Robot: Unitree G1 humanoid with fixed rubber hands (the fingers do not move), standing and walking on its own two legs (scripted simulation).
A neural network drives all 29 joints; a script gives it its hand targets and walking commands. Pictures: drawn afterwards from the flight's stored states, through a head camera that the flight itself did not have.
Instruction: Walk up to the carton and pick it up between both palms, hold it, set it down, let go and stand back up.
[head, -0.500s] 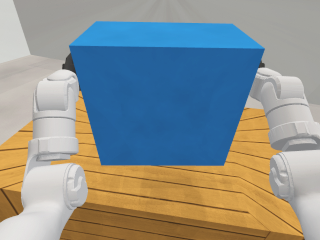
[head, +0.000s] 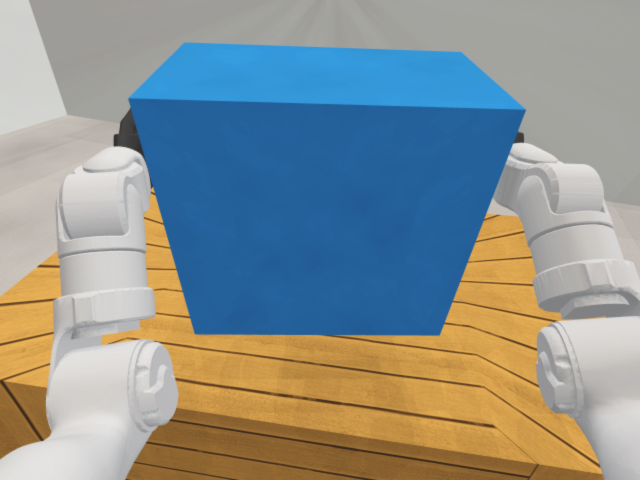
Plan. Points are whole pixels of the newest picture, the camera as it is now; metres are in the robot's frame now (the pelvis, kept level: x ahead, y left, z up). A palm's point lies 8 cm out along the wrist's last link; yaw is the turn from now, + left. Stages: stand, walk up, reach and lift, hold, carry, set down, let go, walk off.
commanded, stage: hold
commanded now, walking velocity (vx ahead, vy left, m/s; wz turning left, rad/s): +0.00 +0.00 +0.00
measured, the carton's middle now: (321, 199) +0.37 +0.00 +0.26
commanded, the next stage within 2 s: none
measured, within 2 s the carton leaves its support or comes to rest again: neither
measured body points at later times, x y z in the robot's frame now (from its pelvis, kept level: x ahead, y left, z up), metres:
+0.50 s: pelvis -0.01 +0.00 +0.00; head -0.10 +0.02 +0.44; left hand +0.37 +0.21 +0.32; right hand +0.37 -0.20 +0.34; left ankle -0.02 +0.14 -0.75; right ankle +0.03 -0.11 -0.75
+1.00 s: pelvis +0.01 +0.00 +0.00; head -0.07 +0.01 +0.44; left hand +0.39 +0.21 +0.31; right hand +0.40 -0.20 +0.32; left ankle -0.02 +0.14 -0.75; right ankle +0.03 -0.11 -0.75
